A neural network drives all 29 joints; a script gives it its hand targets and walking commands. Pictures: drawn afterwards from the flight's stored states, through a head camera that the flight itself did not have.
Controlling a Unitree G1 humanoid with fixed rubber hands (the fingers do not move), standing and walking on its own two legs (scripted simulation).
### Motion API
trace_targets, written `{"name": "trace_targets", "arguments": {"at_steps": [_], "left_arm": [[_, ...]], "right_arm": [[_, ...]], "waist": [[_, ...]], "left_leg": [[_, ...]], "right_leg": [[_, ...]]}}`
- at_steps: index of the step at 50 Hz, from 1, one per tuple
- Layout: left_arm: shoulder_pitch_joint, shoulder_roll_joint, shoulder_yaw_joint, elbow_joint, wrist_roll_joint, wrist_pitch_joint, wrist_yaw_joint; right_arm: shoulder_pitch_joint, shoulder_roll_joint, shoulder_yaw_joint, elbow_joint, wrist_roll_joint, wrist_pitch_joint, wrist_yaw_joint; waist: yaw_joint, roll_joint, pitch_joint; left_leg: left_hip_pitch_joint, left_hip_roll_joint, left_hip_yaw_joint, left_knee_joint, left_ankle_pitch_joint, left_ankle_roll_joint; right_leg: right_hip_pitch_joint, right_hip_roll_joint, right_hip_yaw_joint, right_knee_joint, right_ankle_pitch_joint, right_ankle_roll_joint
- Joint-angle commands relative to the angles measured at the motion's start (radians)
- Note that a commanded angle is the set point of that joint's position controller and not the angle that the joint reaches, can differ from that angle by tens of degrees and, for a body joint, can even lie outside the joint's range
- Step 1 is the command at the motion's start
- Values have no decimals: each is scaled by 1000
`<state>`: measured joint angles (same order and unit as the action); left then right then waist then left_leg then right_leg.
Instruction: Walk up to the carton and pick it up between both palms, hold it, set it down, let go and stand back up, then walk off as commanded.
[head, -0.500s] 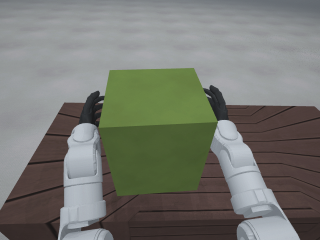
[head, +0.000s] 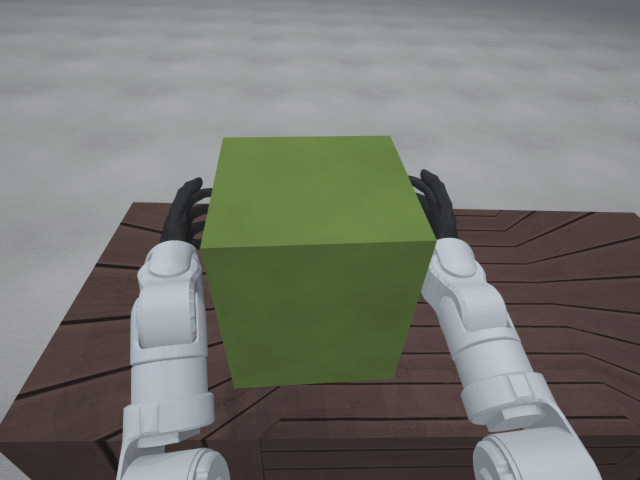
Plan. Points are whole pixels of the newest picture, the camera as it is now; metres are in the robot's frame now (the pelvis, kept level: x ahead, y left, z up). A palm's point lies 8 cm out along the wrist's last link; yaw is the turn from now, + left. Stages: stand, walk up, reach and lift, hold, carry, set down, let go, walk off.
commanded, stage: hold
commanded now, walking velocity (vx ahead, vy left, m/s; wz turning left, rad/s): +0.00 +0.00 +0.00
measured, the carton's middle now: (311, 262) +0.37 +0.01 +0.13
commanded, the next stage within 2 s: set down in 1.92 s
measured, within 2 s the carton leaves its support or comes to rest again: neither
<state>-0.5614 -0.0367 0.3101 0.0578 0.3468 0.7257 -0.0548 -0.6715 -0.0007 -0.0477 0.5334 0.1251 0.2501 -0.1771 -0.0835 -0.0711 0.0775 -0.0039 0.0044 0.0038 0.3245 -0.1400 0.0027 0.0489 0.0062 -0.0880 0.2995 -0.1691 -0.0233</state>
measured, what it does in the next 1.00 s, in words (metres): stands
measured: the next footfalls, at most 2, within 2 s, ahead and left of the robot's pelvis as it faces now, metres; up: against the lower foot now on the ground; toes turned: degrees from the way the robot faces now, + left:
none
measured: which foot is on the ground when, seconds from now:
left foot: down 0.00-1.00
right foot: down 0.00-1.00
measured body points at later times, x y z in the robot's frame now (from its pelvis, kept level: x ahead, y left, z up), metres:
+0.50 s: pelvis +0.00 +0.00 +0.00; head -0.05 +0.03 +0.45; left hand +0.37 +0.17 +0.18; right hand +0.38 -0.14 +0.19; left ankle +0.04 +0.12 -0.75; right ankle +0.01 -0.10 -0.75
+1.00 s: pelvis +0.00 +0.00 +0.00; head -0.04 +0.03 +0.45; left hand +0.37 +0.16 +0.18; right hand +0.38 -0.14 +0.19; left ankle +0.04 +0.12 -0.75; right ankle +0.01 -0.10 -0.75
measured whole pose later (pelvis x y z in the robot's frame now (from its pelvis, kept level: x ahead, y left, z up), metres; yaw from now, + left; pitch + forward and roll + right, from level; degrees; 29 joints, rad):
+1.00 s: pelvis +0.00 +0.00 +0.00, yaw +0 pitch -10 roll +0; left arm -0.55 -0.04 0.30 0.05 0.33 0.73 -0.04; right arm -0.67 -0.01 -0.04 0.53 0.13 0.24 -0.17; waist -0.09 -0.08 0.07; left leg -0.01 0.01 0.01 0.33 -0.15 0.00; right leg 0.05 0.01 -0.09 0.30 -0.17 -0.03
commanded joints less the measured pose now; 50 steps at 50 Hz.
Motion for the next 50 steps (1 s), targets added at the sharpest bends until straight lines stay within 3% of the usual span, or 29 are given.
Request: {"name": "trace_targets", "arguments": {"at_steps": [1,3,4,5,7,10,15,16,17,19,20,22,23,24,25,27,31,32,33,34,35,38,39,41,42,43,45,46,50], "left_arm": [[-711,-466,-516,-140,-176,-78,-115],[-695,-472,-515,-159,-169,-76,-109],[-688,-480,-543,-166,-190,-78,-111],[-670,-484,-536,-194,-184,-75,-111],[-706,-455,-513,-137,-163,-76,-117],[-674,-463,-502,-147,-160,-75,-122],[-704,-450,-513,-139,-161,-85,-108],[-699,-438,-470,-98,-142,-80,-108],[-736,-446,-478,-93,-167,-88,-111],[-687,-430,-430,-41,-127,-67,-124],[-697,-449,-442,-25,-133,-69,-126],[-709,-456,-444,-69,-127,-75,-120],[-713,-473,-488,-93,-149,-79,-119],[-723,-458,-466,-61,-131,-77,-116],[-717,-486,-490,-76,-149,-82,-116],[-744,-501,-516,-125,-173,-93,-111],[-675,-490,-510,-109,-174,-84,-102],[-686,-482,-497,-129,-163,-80,-105],[-729,-477,-529,-118,-177,-85,-110],[-722,-482,-504,-97,-165,-80,-104],[-731,-493,-528,-111,-175,-84,-99],[-702,-470,-495,-112,-151,-79,-99],[-748,-496,-521,-109,-175,-87,-98],[-661,-486,-509,-111,-176,-79,-94],[-658,-489,-545,-136,-202,-80,-99],[-702,-483,-528,-128,-177,-80,-96],[-736,-481,-552,-195,-183,-83,-94],[-707,-473,-522,-142,-153,-72,-93],[-728,-481,-552,-159,-198,-85,-92]], "right_arm": [[-697,524,363,-282,53,-64,87],[-711,517,379,-309,68,-65,86],[-679,491,354,-297,59,-62,84],[-689,537,409,-351,75,-65,84],[-675,485,345,-242,48,-55,85],[-714,523,378,-324,64,-68,84],[-689,525,358,-275,43,-57,90],[-734,553,383,-289,44,-62,98],[-745,542,353,-282,34,-61,96],[-723,552,339,-262,19,-57,89],[-694,498,278,-171,1,-46,98],[-709,531,318,-214,24,-62,104],[-726,514,307,-239,26,-69,98],[-748,539,314,-213,19,-64,100],[-702,506,294,-195,21,-63,99],[-757,559,349,-269,46,-79,101],[-676,503,347,-242,53,-66,95],[-717,514,361,-289,65,-69,90],[-664,486,293,-214,21,-58,92],[-710,502,325,-228,33,-64,103],[-645,479,295,-179,18,-52,109],[-706,526,364,-261,52,-73,104],[-755,509,351,-255,53,-77,106],[-725,536,388,-315,70,-74,98],[-668,520,374,-312,66,-66,85],[-733,515,369,-286,61,-70,89],[-676,512,360,-283,62,-70,94],[-729,531,373,-284,70,-69,98],[-704,510,361,-279,57,-65,98]], "waist": [[-15,71,-423],[-17,86,-460],[-50,102,-446],[-11,88,-457],[-42,113,-375],[-6,80,-439],[-17,110,-427],[40,65,-400],[2,58,-416],[26,25,-341],[-25,60,-326],[12,74,-413],[-32,101,-458],[-5,92,-398],[-43,126,-388],[0,110,-466],[-31,111,-408],[-7,95,-418],[-81,124,-382],[-18,98,-382],[-59,142,-360],[19,93,-420],[-16,111,-423],[28,79,-423],[-37,81,-438],[-8,83,-449],[-32,142,-470],[9,124,-407],[-30,121,-455]], "left_leg": [[139,-19,19,-14,223,-7],[167,-16,12,-20,234,-6],[169,-9,7,-6,256,-22],[170,-21,12,10,304,-9],[126,-12,9,-26,189,-16],[137,-24,18,-19,209,0],[121,-28,19,-28,144,-1],[83,-30,28,-47,105,30],[54,-29,24,-50,51,28],[37,-31,38,-68,31,42],[50,-15,30,-77,8,25],[90,-27,34,-49,116,18],[118,-24,33,-35,125,2],[103,-29,39,-43,101,9],[111,-21,34,-42,132,-11],[119,-24,25,-15,182,-1],[168,-3,8,-7,283,-24],[154,-21,11,4,299,-8],[144,-9,7,-11,205,-22],[119,-13,18,-24,165,-10],[122,-1,11,-38,135,-27],[138,-18,25,-23,210,-2],[139,-13,19,-19,203,-15],[147,-12,16,-6,267,-1],[163,-19,16,-6,252,-18],[159,-17,17,-10,229,-7],[181,-11,11,11,254,-22],[149,-16,15,-6,231,-12],[148,-17,17,-10,187,-18]], "right_leg": [[24,23,-14,-32,203,66],[13,25,-12,-37,194,63],[13,26,-19,-36,202,57],[39,26,-15,-27,255,68],[14,11,-19,-46,164,61],[39,13,-20,-40,228,73],[16,7,-4,-36,162,70],[27,4,-9,-37,127,67],[19,-1,-6,-33,113,71],[45,-7,-3,-51,109,76],[1,0,-13,-52,67,66],[31,12,-22,-39,133,61],[34,10,-18,-33,167,65],[6,7,-17,-47,109,65],[13,10,-22,-41,147,59],[17,23,-21,-33,149,59],[-11,28,-20,-45,176,53],[26,23,-10,-39,213,64],[-1,17,-11,-49,150,55],[-8,24,-22,-54,76,49],[-18,20,-21,-47,69,39],[18,20,-18,-43,135,53],[-7,26,-23,-43,119,48],[17,27,-13,-41,190,55],[21,24,-6,-43,219,63],[1,26,-11,-42,179,59],[4,21,-5,-37,187,49],[-7,24,-11,-43,149,57],[-9,19,-12,-38,161,53]]}}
